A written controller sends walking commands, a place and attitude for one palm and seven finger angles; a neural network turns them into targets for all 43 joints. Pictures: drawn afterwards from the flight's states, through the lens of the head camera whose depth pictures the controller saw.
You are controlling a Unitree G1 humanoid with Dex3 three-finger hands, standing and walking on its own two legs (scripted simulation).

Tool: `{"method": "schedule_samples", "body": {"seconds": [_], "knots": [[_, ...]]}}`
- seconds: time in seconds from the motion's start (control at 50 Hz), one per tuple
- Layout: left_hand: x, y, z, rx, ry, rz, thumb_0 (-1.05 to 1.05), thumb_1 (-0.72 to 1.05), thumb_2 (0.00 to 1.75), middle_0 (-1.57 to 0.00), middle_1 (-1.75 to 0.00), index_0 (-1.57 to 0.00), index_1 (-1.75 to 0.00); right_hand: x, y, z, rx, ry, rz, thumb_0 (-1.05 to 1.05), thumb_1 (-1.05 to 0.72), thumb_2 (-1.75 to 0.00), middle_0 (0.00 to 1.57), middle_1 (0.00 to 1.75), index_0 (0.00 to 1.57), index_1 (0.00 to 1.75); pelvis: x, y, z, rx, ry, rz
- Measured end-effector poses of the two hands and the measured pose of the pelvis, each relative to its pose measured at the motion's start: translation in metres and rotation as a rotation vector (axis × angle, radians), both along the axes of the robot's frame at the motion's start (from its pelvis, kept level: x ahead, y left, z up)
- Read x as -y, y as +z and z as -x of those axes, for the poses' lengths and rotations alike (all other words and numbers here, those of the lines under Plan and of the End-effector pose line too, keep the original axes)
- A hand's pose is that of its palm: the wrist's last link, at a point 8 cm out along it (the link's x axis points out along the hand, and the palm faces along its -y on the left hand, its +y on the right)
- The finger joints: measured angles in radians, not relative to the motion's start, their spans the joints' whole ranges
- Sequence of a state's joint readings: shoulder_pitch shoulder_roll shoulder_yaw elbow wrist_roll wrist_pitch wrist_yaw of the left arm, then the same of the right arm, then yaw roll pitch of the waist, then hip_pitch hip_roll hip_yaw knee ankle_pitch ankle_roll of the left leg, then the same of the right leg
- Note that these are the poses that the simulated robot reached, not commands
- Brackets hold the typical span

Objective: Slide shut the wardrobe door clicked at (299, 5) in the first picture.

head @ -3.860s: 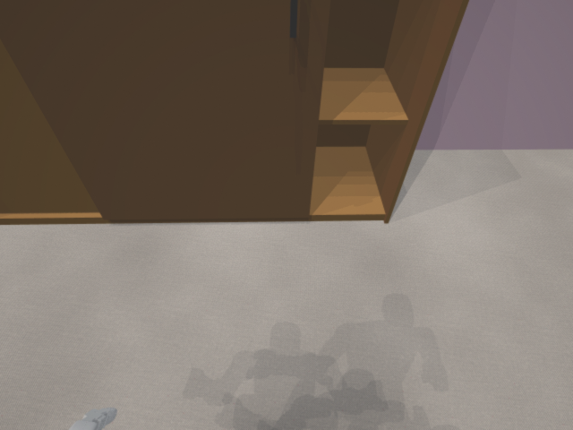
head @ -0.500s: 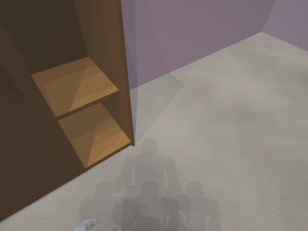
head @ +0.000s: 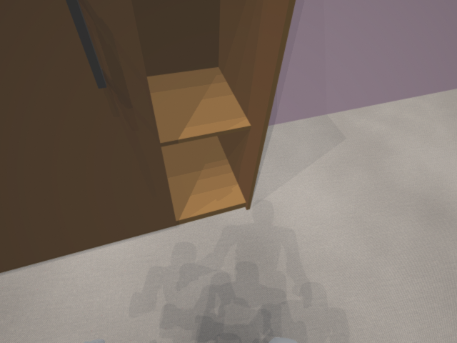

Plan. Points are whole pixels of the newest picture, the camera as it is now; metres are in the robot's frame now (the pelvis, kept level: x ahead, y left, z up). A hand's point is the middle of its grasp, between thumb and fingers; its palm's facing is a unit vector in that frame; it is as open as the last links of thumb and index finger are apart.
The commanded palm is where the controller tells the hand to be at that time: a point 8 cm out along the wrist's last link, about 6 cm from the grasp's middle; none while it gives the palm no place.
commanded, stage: turn to face it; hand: left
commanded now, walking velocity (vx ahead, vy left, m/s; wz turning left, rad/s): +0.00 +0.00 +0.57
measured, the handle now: (86, 37) +0.63 +0.32 +0.19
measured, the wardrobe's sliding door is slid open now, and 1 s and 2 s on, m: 0.36 0.36 0.36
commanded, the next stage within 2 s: take the last steps up to it in 0.40 s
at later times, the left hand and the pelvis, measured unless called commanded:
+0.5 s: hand out of the picture -0.04 +0.13 -0.15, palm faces +0.33 -0.90 -0.28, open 7.4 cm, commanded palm none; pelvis -0.04 -0.08 +0.00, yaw +17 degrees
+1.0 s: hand out of the picture -0.04 +0.16 -0.18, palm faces +0.37 -0.91 -0.16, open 7.4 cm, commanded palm none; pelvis +0.01 -0.02 +0.00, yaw +20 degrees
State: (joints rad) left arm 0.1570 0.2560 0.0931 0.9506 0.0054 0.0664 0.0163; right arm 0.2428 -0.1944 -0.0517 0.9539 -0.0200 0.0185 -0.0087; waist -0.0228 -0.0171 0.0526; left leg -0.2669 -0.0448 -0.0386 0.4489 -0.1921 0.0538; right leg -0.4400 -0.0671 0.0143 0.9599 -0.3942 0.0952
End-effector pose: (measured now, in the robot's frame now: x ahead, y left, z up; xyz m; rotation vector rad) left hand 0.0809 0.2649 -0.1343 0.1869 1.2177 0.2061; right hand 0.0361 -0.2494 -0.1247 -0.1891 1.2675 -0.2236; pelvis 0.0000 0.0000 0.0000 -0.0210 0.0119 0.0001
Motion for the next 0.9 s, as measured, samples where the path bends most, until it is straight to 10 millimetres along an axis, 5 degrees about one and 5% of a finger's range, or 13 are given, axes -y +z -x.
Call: {"method": "schedule_samples", "body": {"seconds": [0.18,0.42,0.54,0.72,0.8,0.9], "knots": [[0.049,0.017,0.007,0.143,0.057,-0.043,0.0,0.91,0.9,-0.2,-0.29,-0.2,-0.3,0.044,-0.031,-0.021,0.021,0.093,-0.056,0.0,-0.9,-0.9,0.2,0.3,0.2,0.3,0.044,-0.013,0.015,0.021,0.119,-0.032],[0.088,0.029,0.103,0.064,0.232,-0.051,0.0,0.91,0.9,-0.2,-0.3,-0.2,-0.3,0.07,-0.021,-0.047,-0.009,0.257,-0.066,0.0,-0.91,-0.9,0.2,0.3,0.2,0.3,0.076,0.002,0.029,0.028,0.265,-0.074],[0.098,0.016,0.167,-0.043,0.322,-0.013,0.0,0.9,0.9,-0.21,-0.3,-0.2,-0.3,0.054,-0.018,-0.058,-0.036,0.342,-0.051,0.0,-0.91,-0.9,0.2,0.3,0.19,0.3,0.074,0.002,0.04,0.016,0.304,-0.066],[0.09,-0.018,0.259,-0.216,0.442,0.087,0.0,0.91,0.9,-0.2,-0.3,-0.2,-0.3,-0.007,-0.008,-0.072,0.076,0.455,-0.035,0.0,-0.91,-0.9,0.2,0.3,0.2,0.3,0.045,-0.01,0.051,0.01,0.346,-0.012],[0.082,-0.018,0.253,-0.23,0.432,0.119,0.01,0.91,0.9,-0.2,-0.29,-0.2,-0.3,-0.016,0.0,-0.052,0.05,0.427,-0.025,0.0,-0.92,-0.9,0.2,0.3,0.2,0.3,0.034,-0.002,0.04,0.026,0.352,-0.013],[0.069,-0.016,0.209,-0.165,0.411,0.128,0.01,0.91,0.9,-0.2,-0.29,-0.2,-0.3,-0.009,-0.003,-0.024,-0.063,0.381,-0.01,0.0,-0.92,-0.9,0.2,0.3,0.2,0.3,0.024,0.001,0.02,0.03,0.358,-0.02]]}}
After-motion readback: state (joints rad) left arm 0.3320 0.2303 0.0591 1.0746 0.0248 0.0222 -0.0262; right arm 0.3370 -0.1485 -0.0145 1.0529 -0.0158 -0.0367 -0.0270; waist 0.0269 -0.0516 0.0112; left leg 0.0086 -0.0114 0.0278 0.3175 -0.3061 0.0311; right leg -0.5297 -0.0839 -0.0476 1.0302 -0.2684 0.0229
